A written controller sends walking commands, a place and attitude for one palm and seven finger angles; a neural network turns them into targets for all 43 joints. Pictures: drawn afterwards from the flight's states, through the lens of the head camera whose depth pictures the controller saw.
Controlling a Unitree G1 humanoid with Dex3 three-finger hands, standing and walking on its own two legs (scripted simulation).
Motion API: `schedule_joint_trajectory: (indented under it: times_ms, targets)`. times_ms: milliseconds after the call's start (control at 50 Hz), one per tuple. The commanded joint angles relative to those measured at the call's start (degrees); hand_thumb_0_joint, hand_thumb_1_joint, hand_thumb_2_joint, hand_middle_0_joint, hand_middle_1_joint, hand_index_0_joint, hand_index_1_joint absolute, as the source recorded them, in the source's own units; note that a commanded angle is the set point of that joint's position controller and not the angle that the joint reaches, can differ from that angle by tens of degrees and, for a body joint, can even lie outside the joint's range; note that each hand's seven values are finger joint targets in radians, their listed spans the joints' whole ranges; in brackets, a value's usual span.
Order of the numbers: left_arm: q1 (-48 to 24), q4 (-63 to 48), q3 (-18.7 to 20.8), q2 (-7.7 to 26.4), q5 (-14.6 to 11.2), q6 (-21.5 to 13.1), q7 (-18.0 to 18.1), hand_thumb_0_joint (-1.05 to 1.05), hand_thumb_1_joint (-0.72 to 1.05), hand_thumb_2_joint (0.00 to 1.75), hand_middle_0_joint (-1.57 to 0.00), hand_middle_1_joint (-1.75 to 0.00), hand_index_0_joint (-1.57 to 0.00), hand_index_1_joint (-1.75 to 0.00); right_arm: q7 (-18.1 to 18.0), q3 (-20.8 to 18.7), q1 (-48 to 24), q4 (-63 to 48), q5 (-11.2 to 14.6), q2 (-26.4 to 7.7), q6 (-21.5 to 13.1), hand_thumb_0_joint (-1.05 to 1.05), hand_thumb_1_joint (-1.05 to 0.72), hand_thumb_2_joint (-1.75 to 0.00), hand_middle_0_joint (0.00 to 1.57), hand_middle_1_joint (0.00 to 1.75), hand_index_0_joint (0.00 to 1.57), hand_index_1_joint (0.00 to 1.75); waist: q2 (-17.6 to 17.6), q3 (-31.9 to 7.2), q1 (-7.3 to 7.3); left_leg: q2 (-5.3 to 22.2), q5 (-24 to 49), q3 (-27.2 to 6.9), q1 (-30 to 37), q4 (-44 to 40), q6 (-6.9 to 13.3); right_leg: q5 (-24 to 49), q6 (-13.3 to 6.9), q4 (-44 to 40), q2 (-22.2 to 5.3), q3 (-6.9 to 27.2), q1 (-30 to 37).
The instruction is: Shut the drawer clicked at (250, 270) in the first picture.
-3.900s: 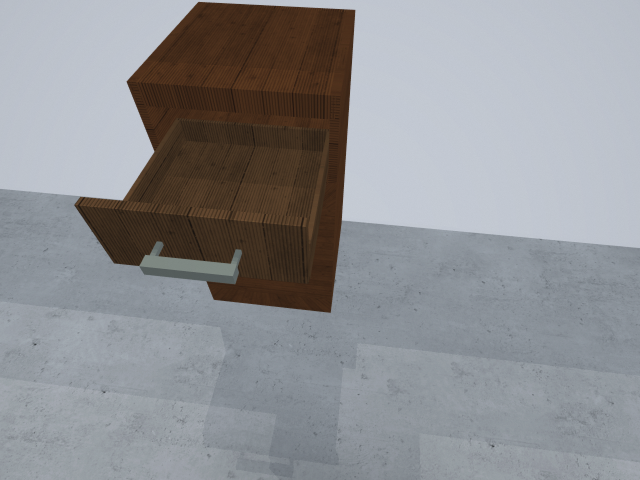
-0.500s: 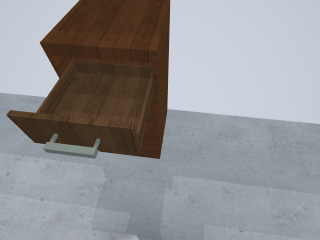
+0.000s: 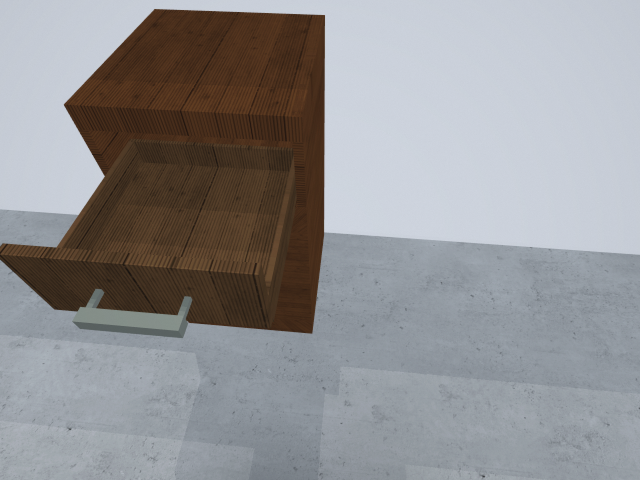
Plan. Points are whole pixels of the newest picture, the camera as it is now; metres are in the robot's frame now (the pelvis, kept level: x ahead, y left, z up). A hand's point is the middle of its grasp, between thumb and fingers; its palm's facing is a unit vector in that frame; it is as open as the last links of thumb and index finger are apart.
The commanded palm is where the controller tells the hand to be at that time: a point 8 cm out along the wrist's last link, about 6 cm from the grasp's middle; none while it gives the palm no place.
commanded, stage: come to a stop and stand still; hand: left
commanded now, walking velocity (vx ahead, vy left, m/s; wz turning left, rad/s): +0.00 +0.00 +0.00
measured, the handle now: (136, 310) +0.35 +0.31 -0.05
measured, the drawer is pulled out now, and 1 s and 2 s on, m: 0.30 0.30 0.30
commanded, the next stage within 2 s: look again from close up in 0.34 s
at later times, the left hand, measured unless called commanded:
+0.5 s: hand out of the picture +0.00 +0.20 -0.17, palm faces -0.01 -0.98 -0.21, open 7.3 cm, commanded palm none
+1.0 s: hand out of the picture -0.01 +0.18 -0.17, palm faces +0.02 -0.99 -0.17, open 7.3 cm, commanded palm none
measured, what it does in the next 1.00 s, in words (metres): stands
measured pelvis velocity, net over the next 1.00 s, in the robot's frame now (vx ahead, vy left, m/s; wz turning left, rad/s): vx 0.00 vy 0.01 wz -0.01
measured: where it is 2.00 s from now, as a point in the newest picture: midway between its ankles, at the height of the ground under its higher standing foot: outside the picture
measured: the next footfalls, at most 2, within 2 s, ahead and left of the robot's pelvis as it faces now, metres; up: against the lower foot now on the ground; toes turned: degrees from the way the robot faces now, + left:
right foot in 1.64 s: +0.06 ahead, -0.05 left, +0.00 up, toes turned -8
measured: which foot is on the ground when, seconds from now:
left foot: down 0.00-1.00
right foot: down 0.00-1.00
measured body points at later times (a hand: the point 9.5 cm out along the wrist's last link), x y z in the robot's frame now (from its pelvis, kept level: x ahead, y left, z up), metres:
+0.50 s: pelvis -0.01 +0.02 +0.00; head +0.00 +0.02 +0.45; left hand +0.00 +0.25 -0.15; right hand -0.02 -0.21 -0.15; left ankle +0.02 +0.13 -0.73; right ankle -0.04 -0.10 -0.73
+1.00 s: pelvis +0.00 +0.01 +0.01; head +0.00 +0.01 +0.46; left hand -0.01 +0.23 -0.16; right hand +0.02 -0.22 -0.15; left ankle +0.02 +0.13 -0.73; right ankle -0.04 -0.10 -0.73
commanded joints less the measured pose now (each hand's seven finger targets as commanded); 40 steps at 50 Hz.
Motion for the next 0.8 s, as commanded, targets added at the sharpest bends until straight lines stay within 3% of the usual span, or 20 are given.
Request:
schedule_joint_trajectory:
  times_ms: [0,20,40,60,100,160,200,300,420,480,660,780]
  targets:
    - [1.5,-6.1,1.4,9.5,0.0,-1.5,0.9,0.0,0.9,0.9,-0.2,-0.3,-0.2,-0.3,0.4,0.2,5.6,-4.7,-0.2,-3.4,-1.6,0.0,-0.9,-0.9,0.2,0.3,0.2,0.3,-6.2,-5.8,-2.56,-1.0,7.1,-0.3,3.2,-4.3,1.9,36.5,-3.8,-0.9,-10.2,7.2,1.9]
    - [1.8,-6.4,1.1,8.3,-0.4,-1.2,0.9,0.0,0.9,0.9,-0.2,-0.3,-0.2,-0.3,0.1,0.1,6.3,-4.3,-0.3,-4.9,-1.9,0.0,-0.9,-0.9,0.2,0.3,0.2,0.3,-4.6,-4.8,-2.14,1.4,15.7,-2.5,5.5,-4.6,2.8,28.5,-2.2,-0.5,-7.7,5.5,-1.3]
    - [2.3,-6.6,0.9,7.9,-0.4,-0.4,0.8,0.0,0.9,0.9,-0.2,-0.3,-0.2,-0.3,0.0,0.2,5.9,-4.3,-0.5,-6.2,-2.0,0.0,-0.9,-0.9,0.2,0.3,0.2,0.3,0.5,-3.1,-1.21,3.0,17.3,-4.4,4.5,-5.3,3.5,17.3,-1.4,-0.9,-6.0,4.6,-3.1]
    - [2.4,-6.3,0.7,7.8,-0.4,0.2,0.6,0.0,0.9,0.9,-0.2,-0.3,-0.2,-0.3,-0.1,0.4,5.0,-4.3,-0.6,-6.6,-2.0,0.0,-0.9,-0.9,0.2,0.3,0.2,0.3,3.9,0.0,-0.77,3.8,14.0,-6.3,1.6,-7.6,4.2,7.9,-0.8,-1.8,-4.5,3.9,-4.1]
    - [3.1,-5.9,0.4,7.8,-0.3,0.4,0.1,0.0,0.9,0.9,-0.2,-0.3,-0.2,-0.3,0.0,0.9,4.3,-4.5,-0.7,-6.8,-2.0,0.0,-0.9,-0.9,0.2,0.3,0.2,0.3,1.7,3.0,-0.01,3.2,7.9,-6.8,-2.0,-9.5,4.5,3.1,-0.7,-4.0,-3.9,4.0,-3.5]
    - [2.2,-5.6,0.1,8.2,-0.4,0.5,-0.5,0.0,0.9,0.9,-0.2,-0.3,-0.2,-0.3,0.1,1.1,5.4,-4.0,-0.9,-6.9,-1.9,0.0,-0.9,-0.9,0.2,0.3,0.2,0.3,-1.0,3.5,-0.73,1.6,-2.0,-6.0,-1.8,-11.4,3.4,-2.8,-1.1,-6.7,-4.8,5.7,-5.8]
    - [2.4,-5.3,0.0,8.1,-0.4,0.5,-0.7,0.0,0.9,0.9,-0.2,-0.3,-0.2,-0.3,0.1,1.2,6.6,-3.0,-1.0,-7.3,-2.1,0.0,-0.9,-0.9,0.2,0.3,0.2,0.3,0.7,1.4,-0.78,2.3,-2.8,-6.9,-0.7,-13.0,3.6,-2.2,-0.8,-6.1,-4.5,4.7,-4.9]
    - [3.4,-3.5,-0.4,7.9,-0.5,0.3,-1.1,0.0,0.9,0.9,-0.2,-0.3,-0.2,-0.3,0.0,1.6,6.9,-1.2,-0.8,-7.5,-2.5,0.0,-0.9,-0.9,0.2,0.3,0.2,0.3,-0.1,0.4,-0.24,2.5,-2.6,-6.7,-0.2,-14.3,3.5,0.1,-0.5,-6.9,-5.1,4.7,-3.2]
    - [4.2,-0.6,-0.7,7.6,-0.7,-0.3,-1.1,0.0,0.9,0.9,-0.2,-0.3,-0.2,-0.3,-0.3,1.9,8.5,1.8,-0.5,-6.7,-3.1,0.0,-0.9,-0.9,0.2,0.3,0.2,0.3,-1.1,-1.9,-0.54,2.2,7.1,-5.1,3.7,-12.0,3.2,6.1,-0.5,-7.6,-6.2,5.7,-2.2]
    - [4.9,0.7,-0.9,7.2,-0.7,-0.4,-1.0,0.0,0.9,0.9,-0.2,-0.3,-0.2,-0.3,-0.4,2.0,8.5,3.2,-0.3,-6.3,-3.2,0.0,-0.9,-0.9,0.2,0.3,0.2,0.3,-2.1,-1.2,-0.48,2.3,8.9,-4.8,4.7,-12.0,3.2,7.6,-0.3,-7.9,-6.3,5.7,-2.3]
    - [6.5,3.9,-1.0,6.1,-0.6,-0.4,-0.9,0.0,0.9,0.9,-0.2,-0.3,-0.2,-0.3,-0.7,2.0,7.7,5.6,-0.2,-5.8,-3.2,0.0,-0.9,-0.9,0.2,0.3,0.2,0.3,-0.3,-0.1,-0.42,2.5,9.7,-4.3,5.8,-12.4,3.0,8.4,-0.1,-8.5,-6.5,5.7,-2.7]
    - [6.9,4.6,-1.1,5.6,-0.4,-0.5,-0.8,0.0,0.9,0.9,-0.2,-0.3,-0.2,-0.3,-0.9,2.0,7.2,6.0,-0.1,-5.6,-3.2,0.0,-0.9,-0.9,0.2,0.3,0.2,0.3,-2.0,0.2,-0.5,2.6,10.6,-4.3,6.6,-12.4,3.1,9.5,0.0,-8.9,-6.4,5.7,-2.9]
